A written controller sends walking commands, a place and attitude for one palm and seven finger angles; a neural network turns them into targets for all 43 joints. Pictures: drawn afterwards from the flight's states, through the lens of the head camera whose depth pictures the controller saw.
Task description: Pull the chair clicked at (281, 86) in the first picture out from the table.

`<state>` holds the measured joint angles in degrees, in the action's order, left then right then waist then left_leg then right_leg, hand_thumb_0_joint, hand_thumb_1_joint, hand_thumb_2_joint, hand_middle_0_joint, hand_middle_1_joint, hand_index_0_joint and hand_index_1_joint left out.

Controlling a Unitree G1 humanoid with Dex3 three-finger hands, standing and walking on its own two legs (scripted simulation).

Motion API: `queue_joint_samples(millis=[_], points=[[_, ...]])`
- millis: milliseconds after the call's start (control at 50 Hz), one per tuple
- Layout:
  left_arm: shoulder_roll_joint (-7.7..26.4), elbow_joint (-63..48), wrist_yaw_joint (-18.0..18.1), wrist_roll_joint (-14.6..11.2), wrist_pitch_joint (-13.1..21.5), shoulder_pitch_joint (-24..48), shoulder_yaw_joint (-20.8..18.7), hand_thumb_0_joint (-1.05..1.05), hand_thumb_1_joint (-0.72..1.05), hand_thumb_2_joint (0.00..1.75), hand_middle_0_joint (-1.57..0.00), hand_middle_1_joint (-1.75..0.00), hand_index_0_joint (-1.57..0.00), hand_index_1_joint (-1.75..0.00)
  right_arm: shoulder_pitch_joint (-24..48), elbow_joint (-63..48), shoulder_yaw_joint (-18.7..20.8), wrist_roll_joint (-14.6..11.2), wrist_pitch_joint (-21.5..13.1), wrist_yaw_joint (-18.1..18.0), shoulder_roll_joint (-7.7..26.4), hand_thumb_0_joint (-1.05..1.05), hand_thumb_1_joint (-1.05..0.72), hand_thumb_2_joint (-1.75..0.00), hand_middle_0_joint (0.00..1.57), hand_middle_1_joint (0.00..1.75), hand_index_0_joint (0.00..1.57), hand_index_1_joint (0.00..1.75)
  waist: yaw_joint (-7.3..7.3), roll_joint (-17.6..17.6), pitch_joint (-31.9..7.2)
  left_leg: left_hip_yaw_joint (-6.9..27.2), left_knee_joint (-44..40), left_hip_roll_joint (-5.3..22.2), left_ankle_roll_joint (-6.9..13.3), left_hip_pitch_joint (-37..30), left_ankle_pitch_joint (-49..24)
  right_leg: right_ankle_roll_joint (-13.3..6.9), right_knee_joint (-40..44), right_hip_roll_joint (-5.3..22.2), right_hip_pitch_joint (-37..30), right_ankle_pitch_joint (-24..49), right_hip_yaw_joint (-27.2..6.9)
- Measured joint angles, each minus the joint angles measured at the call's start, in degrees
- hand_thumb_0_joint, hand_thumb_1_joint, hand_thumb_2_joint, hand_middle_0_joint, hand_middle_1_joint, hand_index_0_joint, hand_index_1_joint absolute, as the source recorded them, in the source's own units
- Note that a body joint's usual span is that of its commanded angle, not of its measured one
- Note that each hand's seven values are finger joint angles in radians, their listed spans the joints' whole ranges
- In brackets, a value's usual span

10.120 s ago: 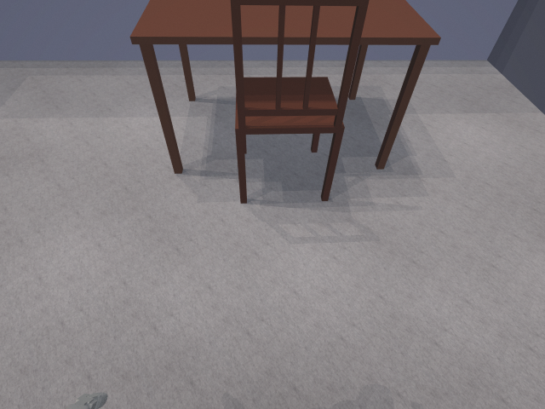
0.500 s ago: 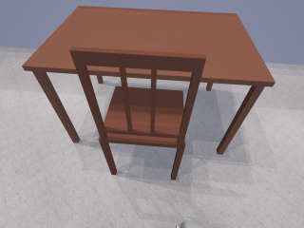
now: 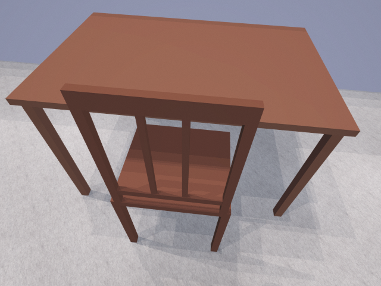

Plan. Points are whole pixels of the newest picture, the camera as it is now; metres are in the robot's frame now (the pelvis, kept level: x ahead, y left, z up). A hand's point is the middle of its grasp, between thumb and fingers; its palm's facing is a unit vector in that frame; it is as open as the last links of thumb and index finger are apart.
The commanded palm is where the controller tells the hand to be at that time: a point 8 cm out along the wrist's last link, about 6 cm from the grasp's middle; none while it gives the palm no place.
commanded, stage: come to a stop and stand still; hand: left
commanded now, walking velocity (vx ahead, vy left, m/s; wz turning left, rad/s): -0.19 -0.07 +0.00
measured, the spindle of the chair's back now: (148, 160) +0.44 +0.16 -0.05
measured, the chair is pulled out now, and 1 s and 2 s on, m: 0.00 0.00 0.00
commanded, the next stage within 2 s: look again from close up in 0.82 s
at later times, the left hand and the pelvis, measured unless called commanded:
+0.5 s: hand out of the picture -0.02 +0.16 -0.17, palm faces +0.06 -0.97 -0.23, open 7.4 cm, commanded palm none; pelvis -0.05 -0.02 -0.01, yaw +2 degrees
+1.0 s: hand out of the picture -0.10 +0.15 -0.17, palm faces +0.06 -0.98 -0.18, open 7.4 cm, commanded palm none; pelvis -0.07 -0.01 +0.00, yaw +1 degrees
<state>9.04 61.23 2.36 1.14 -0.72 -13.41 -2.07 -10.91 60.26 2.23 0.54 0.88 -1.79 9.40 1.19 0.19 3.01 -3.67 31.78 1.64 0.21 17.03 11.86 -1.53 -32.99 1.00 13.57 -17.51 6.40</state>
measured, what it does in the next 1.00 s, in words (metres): steps on the spot: right foot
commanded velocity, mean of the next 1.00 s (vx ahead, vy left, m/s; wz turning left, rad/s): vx -0.01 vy -0.01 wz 0.00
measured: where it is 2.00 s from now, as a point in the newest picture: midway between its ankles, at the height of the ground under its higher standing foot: outside the picture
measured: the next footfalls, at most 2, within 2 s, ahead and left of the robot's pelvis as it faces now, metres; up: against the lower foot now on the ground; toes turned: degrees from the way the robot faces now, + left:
right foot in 0.26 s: -0.02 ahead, -0.13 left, +0.00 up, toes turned +1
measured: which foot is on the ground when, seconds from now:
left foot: down 0.00-1.00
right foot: down 0.00-0.00, up 0.02-0.24, down 0.26-1.00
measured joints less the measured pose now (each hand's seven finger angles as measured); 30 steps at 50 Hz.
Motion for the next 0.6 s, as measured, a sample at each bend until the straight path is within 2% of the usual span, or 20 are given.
queue_joint_samples(millis=[20,80,160,220,260,280,320,380,420,440,600], points=[[0.3,-0.1,0.1,-0.1,-0.5,0.0,-0.1,0.00,0.92,0.90,-0.20,-0.29,-0.20,-0.30,0.4,-0.3,-0.2,0.1,0.1,0.0,-0.5,0.01,-0.93,-0.89,0.20,0.30,0.19,0.30,0.38,1.0,0.3,-0.5,0.0,-0.5,0.7,-0.2,0.6,0.5,-1.4,0.6,0.4,-1.0,-0.5],[0.8,-0.5,0.2,-0.3,-1.6,0.4,-0.2,0.01,0.91,0.90,-0.20,-0.29,-0.20,-0.30,1.9,-1.4,-0.6,0.4,0.2,-0.5,-1.2,0.00,-0.93,-0.89,0.20,0.30,0.19,0.30,0.80,2.0,1.0,-1.0,-1.6,-1.2,1.6,-0.4,0.1,1.6,-11.5,0.4,3.7,-10.4,-3.2],[1.0,-1.2,0.0,-0.2,-1.9,0.7,-0.5,0.01,0.91,0.90,-0.20,-0.29,-0.20,-0.30,4.2,-2.7,-0.7,0.6,0.7,-0.4,-1.2,0.00,-0.92,-0.89,0.20,0.30,0.20,0.30,0.64,1.3,1.9,-0.8,-3.3,-1.1,1.5,0.5,-2.1,2.7,-19.6,-0.1,6.0,-13.2,-5.2],[1.0,-1.6,-0.1,-0.2,-2.0,0.4,-0.4,0.01,0.91,0.90,-0.20,-0.29,-0.20,-0.30,5.0,-3.2,-0.5,0.6,0.9,-0.1,-0.9,0.00,-0.92,-0.89,0.21,0.30,0.20,0.30,0.32,0.3,1.6,-0.6,-4.0,-0.8,0.9,1.4,-3.2,2.9,-15.2,0.3,4.0,-12.4,-5.2],[1.4,-3.2,0.3,0.2,-0.9,-1.4,0.4,0.01,0.91,0.90,-0.20,-0.29,-0.20,-0.30,4.5,-4.4,-0.2,0.1,0.7,0.4,-0.5,0.00,-0.91,-0.89,0.21,0.30,0.20,0.30,0.65,0.3,0.2,-1.0,-0.7,-0.5,0.4,4.5,-2.4,2.1,-4.0,0.9,1.4,-3.8,-6.8],[1.4,-3.9,0.6,0.5,-0.2,-2.2,0.6,0.01,0.91,0.90,-0.20,-0.29,-0.20,-0.30,4.3,-5.4,0.0,0.0,0.5,0.9,-0.2,0.00,-0.91,-0.89,0.21,0.30,0.20,0.30,0.69,0.1,0.1,-1.1,2.9,-0.2,0.2,6.7,0.0,1.7,-3.1,0.7,1.7,-3.1,-7.3],[0.3,-4.5,0.7,0.9,0.5,-2.8,1.1,0.01,0.91,0.90,-0.20,-0.29,-0.20,-0.30,3.3,-6.9,0.6,0.2,0.5,1.3,1.1,0.00,-0.91,-0.89,0.21,0.30,0.20,0.30,-0.41,-2.7,1.1,1.7,7.9,0.2,0.2,8.0,5.5,1.2,-5.7,-0.7,1.6,-4.6,-5.8],[-0.2,-5.7,0.7,0.8,1.1,-4.4,1.2,0.01,0.91,0.90,-0.20,-0.29,-0.20,-0.30,0.7,-7.4,0.6,0.1,0.9,1.4,1.6,0.00,-0.91,-0.89,0.20,0.30,0.20,0.30,-1.55,-3.2,0.7,1.9,9.0,-0.5,0.6,6.2,6.9,1.1,-7.0,-0.7,0.0,-5.8,-4.7],[-0.1,-6.3,0.7,0.7,0.6,-4.8,1.2,0.01,0.91,0.90,-0.20,-0.29,-0.20,-0.30,-1.2,-7.1,0.3,0.1,0.7,1.4,1.3,0.00,-0.91,-0.89,0.20,0.30,0.20,0.30,-1.71,-2.2,0.3,1.7,6.4,-0.9,0.7,4.3,0.1,1.3,-7.9,-0.3,-0.8,-6.3,-4.7],[-0.2,-6.4,0.6,0.6,0.2,-4.7,1.3,0.01,0.91,0.90,-0.20,-0.29,-0.20,-0.30,-2.2,-6.9,0.2,0.3,0.6,1.5,1.2,0.00,-0.91,-0.89,0.20,0.30,0.19,0.30,-1.70,-2.0,0.0,1.6,6.4,-0.9,0.8,4.1,-0.9,1.3,-8.1,-0.2,-1.0,-6.4,-4.7],[0.0,-7.6,-0.3,0.4,0.2,-5.3,1.4,0.01,0.90,0.90,-0.20,-0.29,-0.20,-0.30,-7.3,-4.4,-0.5,0.9,1.8,1.8,0.3,0.00,-0.91,-0.89,0.20,0.30,0.20,0.30,-1.82,-0.8,-2.6,2.6,2.4,-2.0,1.1,5.7,3.5,0.4,-3.6,-0.3,1.0,-3.9,-4.9]])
